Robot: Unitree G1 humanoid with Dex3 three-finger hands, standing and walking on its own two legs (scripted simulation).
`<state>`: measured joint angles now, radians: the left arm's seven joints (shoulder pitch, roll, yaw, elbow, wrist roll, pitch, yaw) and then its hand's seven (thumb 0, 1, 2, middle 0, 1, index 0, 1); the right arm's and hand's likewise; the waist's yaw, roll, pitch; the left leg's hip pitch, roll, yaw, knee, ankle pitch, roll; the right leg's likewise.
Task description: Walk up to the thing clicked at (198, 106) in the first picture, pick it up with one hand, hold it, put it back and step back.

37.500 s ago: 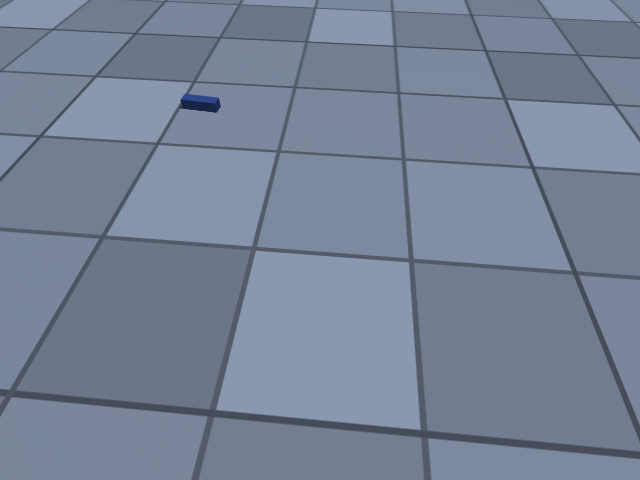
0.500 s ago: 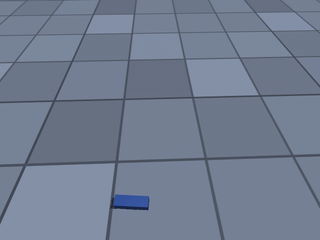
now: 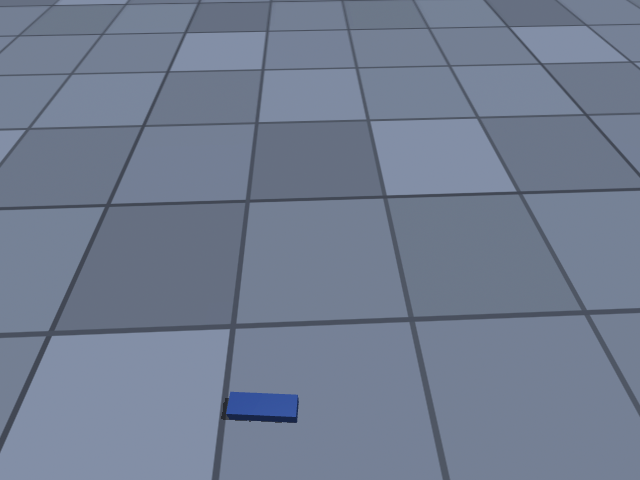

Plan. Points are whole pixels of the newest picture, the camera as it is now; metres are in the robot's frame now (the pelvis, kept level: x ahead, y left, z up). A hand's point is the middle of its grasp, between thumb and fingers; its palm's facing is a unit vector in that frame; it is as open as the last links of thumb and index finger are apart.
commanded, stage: stand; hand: left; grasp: from above
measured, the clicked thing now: (263, 407) +0.43 +0.19 -0.75
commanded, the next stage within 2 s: step back in 0.08 s
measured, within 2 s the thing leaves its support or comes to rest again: neither
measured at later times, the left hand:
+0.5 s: hand out of the picture +0.08 +0.31 -0.18, palm faces -0.04 -0.93 -0.37, open 7.4 cm
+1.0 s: hand out of the picture -0.07 +0.29 -0.15, palm faces -0.10 -0.91 -0.41, open 7.4 cm
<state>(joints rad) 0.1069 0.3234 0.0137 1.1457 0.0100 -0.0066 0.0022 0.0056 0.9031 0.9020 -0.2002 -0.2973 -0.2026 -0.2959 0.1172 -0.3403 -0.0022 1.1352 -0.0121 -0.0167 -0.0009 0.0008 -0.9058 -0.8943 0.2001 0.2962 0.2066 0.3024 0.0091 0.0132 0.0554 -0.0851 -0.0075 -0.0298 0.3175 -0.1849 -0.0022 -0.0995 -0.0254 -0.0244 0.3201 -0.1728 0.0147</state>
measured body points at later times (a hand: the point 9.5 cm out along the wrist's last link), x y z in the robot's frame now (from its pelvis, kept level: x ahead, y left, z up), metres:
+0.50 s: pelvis -0.07 +0.05 -0.02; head +0.01 +0.08 +0.42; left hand +0.08 +0.36 -0.16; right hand -0.01 -0.28 -0.13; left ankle -0.07 +0.13 -0.75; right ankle -0.05 -0.10 -0.70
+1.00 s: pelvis -0.18 +0.03 -0.02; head -0.14 +0.01 +0.43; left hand -0.07 +0.33 -0.13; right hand -0.10 -0.29 -0.15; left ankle -0.17 +0.16 -0.68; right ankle -0.17 -0.07 -0.75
